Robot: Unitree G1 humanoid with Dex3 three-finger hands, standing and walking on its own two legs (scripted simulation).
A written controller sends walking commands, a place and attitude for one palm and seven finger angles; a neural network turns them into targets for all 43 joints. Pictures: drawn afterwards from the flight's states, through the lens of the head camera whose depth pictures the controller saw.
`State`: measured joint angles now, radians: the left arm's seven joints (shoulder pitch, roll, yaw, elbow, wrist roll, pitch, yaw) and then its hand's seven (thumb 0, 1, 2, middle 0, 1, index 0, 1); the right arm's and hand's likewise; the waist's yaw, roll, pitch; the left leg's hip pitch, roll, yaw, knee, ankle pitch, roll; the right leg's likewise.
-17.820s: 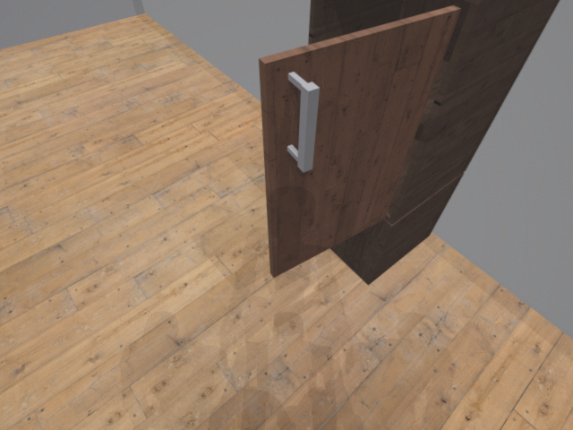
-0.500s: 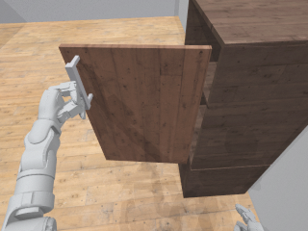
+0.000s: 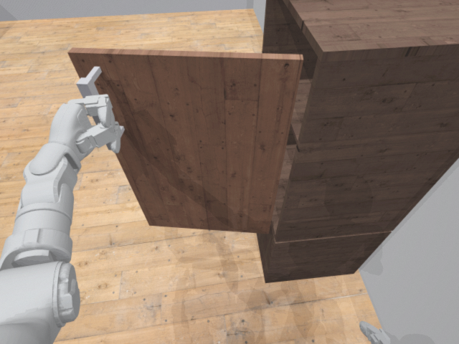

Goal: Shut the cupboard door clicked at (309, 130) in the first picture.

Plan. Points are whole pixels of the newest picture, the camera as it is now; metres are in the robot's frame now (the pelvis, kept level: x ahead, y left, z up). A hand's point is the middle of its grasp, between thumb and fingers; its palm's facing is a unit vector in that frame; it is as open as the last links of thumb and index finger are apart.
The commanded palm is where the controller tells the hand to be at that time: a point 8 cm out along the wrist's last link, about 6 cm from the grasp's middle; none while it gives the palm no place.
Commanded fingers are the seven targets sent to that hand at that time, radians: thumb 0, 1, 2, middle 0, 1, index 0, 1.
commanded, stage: push the door shut along its arc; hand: left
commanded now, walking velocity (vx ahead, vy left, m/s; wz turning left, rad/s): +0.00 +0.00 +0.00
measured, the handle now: (105, 110) +0.49 +0.25 +0.15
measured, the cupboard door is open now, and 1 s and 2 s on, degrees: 80 68 49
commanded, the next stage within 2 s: pull the fist back off the door in 1.42 s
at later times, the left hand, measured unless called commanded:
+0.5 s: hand (130, 113) +0.47 +0.19 +0.16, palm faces -0.21 -0.98 -0.03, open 3.1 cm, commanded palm +0.47 +0.23 +0.16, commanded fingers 0.00 0.90 0.90 -1.30 -1.50 -1.30 -1.50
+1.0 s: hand (159, 95) +0.52 +0.15 +0.17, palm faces -0.33 -0.94 -0.02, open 3.1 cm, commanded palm +0.53 +0.19 +0.16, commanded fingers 0.00 0.90 0.90 -1.30 -1.50 -1.30 -1.50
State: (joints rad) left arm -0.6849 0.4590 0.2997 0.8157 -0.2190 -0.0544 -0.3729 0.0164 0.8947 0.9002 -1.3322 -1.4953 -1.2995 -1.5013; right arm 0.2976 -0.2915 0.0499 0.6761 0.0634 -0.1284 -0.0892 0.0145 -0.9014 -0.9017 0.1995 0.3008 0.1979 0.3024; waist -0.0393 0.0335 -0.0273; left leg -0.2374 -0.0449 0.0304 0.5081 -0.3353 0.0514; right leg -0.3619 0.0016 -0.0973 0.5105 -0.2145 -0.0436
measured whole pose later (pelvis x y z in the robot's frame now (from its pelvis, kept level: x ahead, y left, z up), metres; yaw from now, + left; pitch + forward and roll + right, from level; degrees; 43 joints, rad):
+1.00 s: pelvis +0.01 +0.02 -0.01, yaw -1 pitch +14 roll -1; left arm -1.12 0.56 0.26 1.24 -0.16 -0.17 -0.52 0.01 0.90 0.94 -1.30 -1.50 -1.30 -1.50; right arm 0.45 -0.30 0.02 0.74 0.00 -0.07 -0.07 0.01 -0.90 -0.90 0.20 0.30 0.20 0.30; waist -0.16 0.04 -0.07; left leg -0.47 -0.04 0.05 0.61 -0.38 0.07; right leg -0.58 0.00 -0.08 0.57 -0.23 -0.02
